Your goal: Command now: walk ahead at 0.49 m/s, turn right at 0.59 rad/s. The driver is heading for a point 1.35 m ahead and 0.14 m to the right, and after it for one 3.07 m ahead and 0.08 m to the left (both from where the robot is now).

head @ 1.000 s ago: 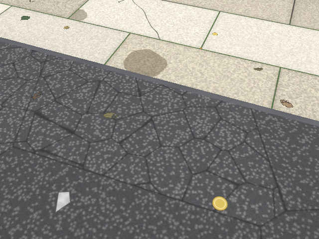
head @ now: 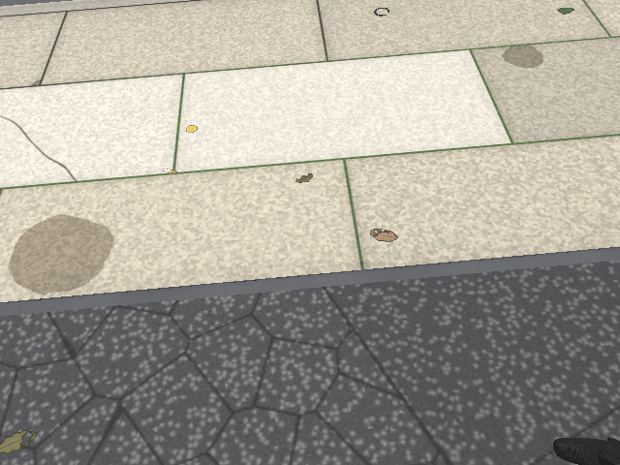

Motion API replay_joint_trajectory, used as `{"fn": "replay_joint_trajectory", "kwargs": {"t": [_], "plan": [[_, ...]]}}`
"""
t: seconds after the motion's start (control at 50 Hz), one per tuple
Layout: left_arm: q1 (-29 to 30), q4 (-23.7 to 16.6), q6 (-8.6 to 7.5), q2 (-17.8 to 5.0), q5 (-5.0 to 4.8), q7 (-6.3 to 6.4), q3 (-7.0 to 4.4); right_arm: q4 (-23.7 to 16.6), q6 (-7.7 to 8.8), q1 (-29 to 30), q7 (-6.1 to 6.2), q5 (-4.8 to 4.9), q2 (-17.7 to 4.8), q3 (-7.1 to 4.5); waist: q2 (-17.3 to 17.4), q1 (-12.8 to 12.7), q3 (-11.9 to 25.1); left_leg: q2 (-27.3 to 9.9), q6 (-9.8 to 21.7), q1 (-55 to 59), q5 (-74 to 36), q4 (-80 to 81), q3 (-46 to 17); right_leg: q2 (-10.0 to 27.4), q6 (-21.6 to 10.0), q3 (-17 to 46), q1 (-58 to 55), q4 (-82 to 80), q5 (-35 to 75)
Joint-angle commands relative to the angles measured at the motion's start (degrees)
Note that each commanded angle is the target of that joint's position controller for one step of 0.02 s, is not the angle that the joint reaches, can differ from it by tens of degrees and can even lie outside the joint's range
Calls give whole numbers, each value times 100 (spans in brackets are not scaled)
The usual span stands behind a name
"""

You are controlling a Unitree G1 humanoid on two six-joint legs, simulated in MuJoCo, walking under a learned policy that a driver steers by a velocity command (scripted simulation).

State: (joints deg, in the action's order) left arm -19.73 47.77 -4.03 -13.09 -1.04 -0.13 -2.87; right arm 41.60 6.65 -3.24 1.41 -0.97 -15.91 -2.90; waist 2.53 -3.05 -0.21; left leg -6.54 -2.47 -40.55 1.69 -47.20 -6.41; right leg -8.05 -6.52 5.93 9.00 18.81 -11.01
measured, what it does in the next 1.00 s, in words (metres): walks ahead, turning right: left foot, then right foot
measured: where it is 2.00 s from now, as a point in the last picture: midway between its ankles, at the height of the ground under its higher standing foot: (422, 252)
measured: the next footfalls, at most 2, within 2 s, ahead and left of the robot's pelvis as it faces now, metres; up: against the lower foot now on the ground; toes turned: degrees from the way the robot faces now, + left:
left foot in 0.20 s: +0.30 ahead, +0.14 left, +0.00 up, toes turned -11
right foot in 0.76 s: +0.48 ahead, -0.22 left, +0.00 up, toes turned -25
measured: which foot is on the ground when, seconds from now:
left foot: up 0.00-0.18, down 0.20-0.78, up 0.80-1.00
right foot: down 0.00-0.20, up 0.22-0.74, down 0.76-1.00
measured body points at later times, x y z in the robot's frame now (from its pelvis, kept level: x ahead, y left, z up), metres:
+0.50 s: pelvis +0.26 +0.04 +0.00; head +0.28 +0.04 +0.45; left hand +0.50 +0.24 -0.10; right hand +0.22 -0.24 -0.12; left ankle +0.26 +0.14 -0.75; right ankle +0.31 -0.15 -0.66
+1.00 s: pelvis +0.49 -0.13 +0.00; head +0.51 -0.15 +0.45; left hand +0.59 +0.12 -0.13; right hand +0.50 -0.41 -0.13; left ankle +0.61 -0.02 -0.67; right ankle +0.44 -0.20 -0.75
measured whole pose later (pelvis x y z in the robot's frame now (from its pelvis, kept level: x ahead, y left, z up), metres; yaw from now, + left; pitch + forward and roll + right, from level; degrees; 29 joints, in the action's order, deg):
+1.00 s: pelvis +0.49 -0.13 +0.00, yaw -22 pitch +0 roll -1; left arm -24.2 50.5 -5.2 -14.1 2.6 -0.9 -2.3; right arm 46.9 2.3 -12.9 -2.7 -1.8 -15.8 -2.0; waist 2.5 -1.2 -2.2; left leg -4.3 2.2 -35.6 11.6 -59.8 -1.0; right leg -3.1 -3.5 -3.2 5.8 17.1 -11.1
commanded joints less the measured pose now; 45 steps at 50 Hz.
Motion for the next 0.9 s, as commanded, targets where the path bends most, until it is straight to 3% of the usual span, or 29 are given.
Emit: {"fn": "replay_joint_trajectory", "kwargs": {"t": [0.02,0.08,0.12,0.16,0.18,0.2,0.22,0.24,0.26,0.28,0.3,0.36,0.42,0.5,0.56,0.58,0.62,0.66,0.7,0.72,0.74,0.76,0.78,0.8,0.82,0.84,0.86,0.88,0.9], "plan": [[-148,-346,-43,-939,-56,88,-215,-499,54,561,-44,60,-186,-1,-700,-88,-93,459,-48,551,-634,1182,332,1207,-685,1116,409,-521,812],[-362,-304,5,-940,-77,114,-214,-689,146,849,-162,110,-333,-24,-746,-185,-10,585,34,687,-514,1689,214,1419,-639,1549,-102,-105,771],[-306,-336,54,-976,-70,150,-227,-738,215,800,-227,115,-471,-74,-828,-87,33,662,157,987,-148,1945,153,1544,-570,1866,-332,203,812],[-97,-411,103,-999,-45,166,-244,-635,265,233,-216,119,-608,-153,-1015,235,184,726,363,1807,214,2185,255,1484,-442,2002,-314,630,1259],[38,-490,101,-855,-15,144,-189,-499,286,-445,-177,71,-767,-239,-939,579,605,563,585,2853,136,2329,203,1182,-271,1800,-103,1362,1616],[100,-635,73,-550,88,106,-69,-413,274,-1424,-118,3,-1114,-327,-372,969,1477,-397,987,4464,245,2184,-651,813,-51,1288,662,2975,908],[-840,-738,7,-189,-84,80,45,-237,185,-1921,-134,-46,-1448,-424,1679,566,2218,-1705,1933,6378,1154,2579,-3248,19,309,583,2744,4678,-2082],[-906,-607,-2,-798,-172,92,-45,-334,151,-1806,-152,53,-881,-318,1254,615,1883,-1873,1854,6159,2374,2844,-3927,547,359,696,3523,5578,-2150],[-288,-658,41,-1121,-153,90,-137,-410,112,-1546,-128,88,-520,-228,495,755,1065,-1616,1566,5379,2292,2941,-2994,745,418,600,3698,5826,-1564],[34,-735,76,-1061,-90,100,-148,-431,65,-1236,-132,66,-472,-187,-22,636,560,-1351,1395,4557,1592,3072,-2177,951,486,390,3500,5739,-1084],[215,-802,77,-976,-29,93,-172,-384,43,-1060,-147,49,-398,-157,-51,517,203,-1083,1341,3964,985,3232,-1635,1095,524,345,3374,5477,-810],[120,-854,183,-621,-82,35,-161,-243,95,-1004,-192,49,-325,-155,319,312,40,-693,1288,3278,244,3642,-520,1329,558,73,2939,5093,-522],[428,-1047,249,-532,-26,34,-152,-89,145,-1116,-206,72,-546,-250,199,320,-33,-793,1423,3361,-490,3787,-12,1435,628,92,3274,4610,-115],[921,-1181,207,-503,-41,-57,-140,48,66,-1191,-159,61,-735,-309,133,450,-73,-764,1321,3700,-809,3802,638,1454,639,-17,3396,3519,838],[1520,-1338,134,-329,-12,-152,-57,214,3,-1471,-150,124,-805,-304,59,683,-241,-746,1282,3754,-710,3802,929,1349,544,-292,3103,2582,1199],[958,-966,75,-158,742,-431,180,301,154,-1987,-308,-516,-91,-12,257,705,-224,-967,1618,4187,-327,4047,872,1387,503,-408,3257,2525,1313],[1474,-1106,37,-413,607,-502,73,425,162,-2092,-385,-409,-418,-55,79,761,-511,-1054,1597,4621,-279,4066,817,1312,407,-376,3440,2082,912],[1841,-1239,5,-530,542,-454,67,498,86,-2066,-407,-307,-712,-68,157,723,-534,-1098,1502,4829,-331,4036,904,1145,261,-512,3107,1713,462],[1890,-1260,-25,-582,495,-395,77,564,-25,-2041,-372,-279,-852,-73,258,639,-545,-1162,1467,5041,-856,3840,1018,925,123,-681,2635,1389,225],[1697,-1244,-74,-670,410,-377,40,585,-68,-1879,-358,-276,-1010,-92,229,358,-438,-1121,1436,4808,-1832,3460,1217,707,-5,-873,1877,1064,614],[1258,-1149,-144,-859,324,-349,-44,621,-78,-1831,-361,-323,-1099,-95,211,69,-75,-922,1278,4280,-2913,2723,1540,500,-169,-950,638,1071,933],[276,-869,-198,-1144,297,-268,-169,627,-39,-1896,-398,-455,-855,-13,-38,-259,740,-534,936,3491,-2782,1361,1880,604,-447,-651,-1055,1601,1360],[-1341,-470,-150,-1459,303,-167,-233,479,42,-2757,-522,-566,-42,261,-1415,-365,2448,301,449,1246,13,-661,1786,1980,-1653,1702,-4276,1407,1381],[-2205,-181,-94,-1276,494,-134,-172,558,74,-2260,-684,-376,-153,226,-1024,-879,2366,976,452,223,2989,-2023,801,2776,-1813,3496,-4544,275,1181],[-2054,71,-230,-1357,590,-99,-258,259,128,-1181,-684,-180,-133,184,-887,-923,669,648,702,-804,2731,-2646,175,2569,-1117,2792,-3446,0,442],[-1327,20,-298,-1196,446,-94,-240,276,199,-886,-547,-198,-335,124,-954,-645,-174,207,778,-766,2249,-2788,227,2445,-907,1989,-1984,-101,90],[-833,-49,-293,-798,359,-66,-91,295,171,-1134,-423,-351,-400,91,-951,-254,-12,-4,861,-117,2044,-2541,227,2332,-906,1486,-1164,-280,194],[-44,-279,-147,-850,175,-92,-108,378,-142,-1554,-333,261,-497,16,-448,386,-231,60,641,637,1623,-1961,349,2262,-405,1031,-226,-475,2139],[178,-371,-132,-702,168,-120,-52,557,-339,-1894,-313,203,-350,47,-515,516,-79,95,511,1187,1696,-1803,366,2175,-327,569,190,-577,2557]]}}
